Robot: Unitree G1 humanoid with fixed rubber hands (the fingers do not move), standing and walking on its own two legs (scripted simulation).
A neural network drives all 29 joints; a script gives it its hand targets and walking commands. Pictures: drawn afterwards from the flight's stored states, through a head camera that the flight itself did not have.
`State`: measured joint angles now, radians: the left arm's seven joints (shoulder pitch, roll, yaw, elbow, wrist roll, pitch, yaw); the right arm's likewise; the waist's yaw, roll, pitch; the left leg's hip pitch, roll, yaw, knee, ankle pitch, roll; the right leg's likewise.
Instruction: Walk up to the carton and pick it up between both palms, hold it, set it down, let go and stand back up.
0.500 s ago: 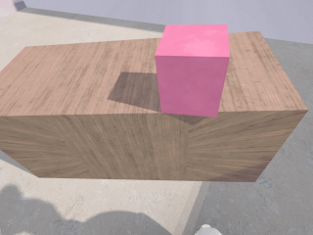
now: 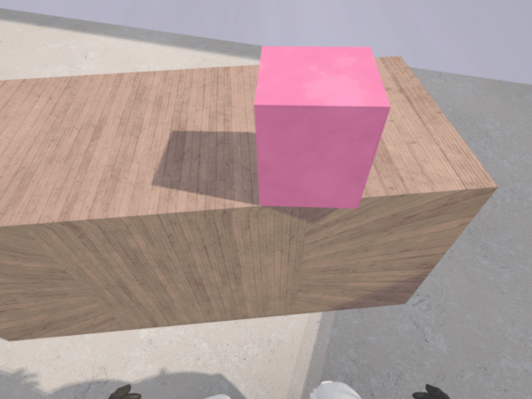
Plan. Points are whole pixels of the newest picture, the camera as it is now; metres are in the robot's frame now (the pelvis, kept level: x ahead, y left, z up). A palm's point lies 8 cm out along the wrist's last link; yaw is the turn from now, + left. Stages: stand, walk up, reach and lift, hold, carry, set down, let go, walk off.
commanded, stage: walk up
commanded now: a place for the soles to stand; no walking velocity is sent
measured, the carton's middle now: (312, 130) +0.62 -0.05 +0.06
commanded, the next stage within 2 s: none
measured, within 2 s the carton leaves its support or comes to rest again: neither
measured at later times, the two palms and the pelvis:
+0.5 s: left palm out of the picture +0.14 +0.23 -0.07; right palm out of the picture +0.04 -0.26 -0.09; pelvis -0.01 +0.00 +0.02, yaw -7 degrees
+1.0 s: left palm out of the picture +0.15 +0.27 -0.09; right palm out of the picture +0.00 -0.23 -0.09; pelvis +0.05 +0.02 +0.02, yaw -11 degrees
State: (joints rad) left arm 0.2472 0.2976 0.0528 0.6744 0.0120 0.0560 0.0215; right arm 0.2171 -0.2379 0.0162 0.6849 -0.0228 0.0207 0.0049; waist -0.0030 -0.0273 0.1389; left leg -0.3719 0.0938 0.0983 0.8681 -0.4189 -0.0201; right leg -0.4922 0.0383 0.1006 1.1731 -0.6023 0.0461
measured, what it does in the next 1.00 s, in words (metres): steps on the spot: right foot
